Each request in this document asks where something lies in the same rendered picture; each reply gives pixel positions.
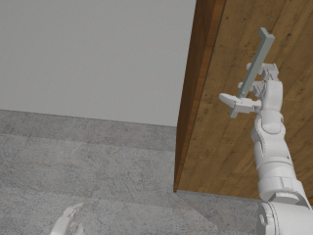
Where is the robot right forearm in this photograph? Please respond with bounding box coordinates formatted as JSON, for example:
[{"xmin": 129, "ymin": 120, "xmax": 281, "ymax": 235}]
[{"xmin": 250, "ymin": 110, "xmax": 313, "ymax": 213}]

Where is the robot left hand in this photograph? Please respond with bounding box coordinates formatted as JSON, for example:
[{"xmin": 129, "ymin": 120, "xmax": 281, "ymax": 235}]
[{"xmin": 49, "ymin": 203, "xmax": 86, "ymax": 235}]

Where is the handle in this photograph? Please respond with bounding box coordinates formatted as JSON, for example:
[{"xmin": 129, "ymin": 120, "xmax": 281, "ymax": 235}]
[{"xmin": 229, "ymin": 27, "xmax": 275, "ymax": 118}]

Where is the robot right hand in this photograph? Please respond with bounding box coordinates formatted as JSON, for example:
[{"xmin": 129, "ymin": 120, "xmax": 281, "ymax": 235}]
[{"xmin": 218, "ymin": 63, "xmax": 283, "ymax": 114}]

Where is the right robot upper arm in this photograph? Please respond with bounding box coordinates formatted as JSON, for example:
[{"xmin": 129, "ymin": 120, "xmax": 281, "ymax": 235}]
[{"xmin": 256, "ymin": 201, "xmax": 313, "ymax": 235}]

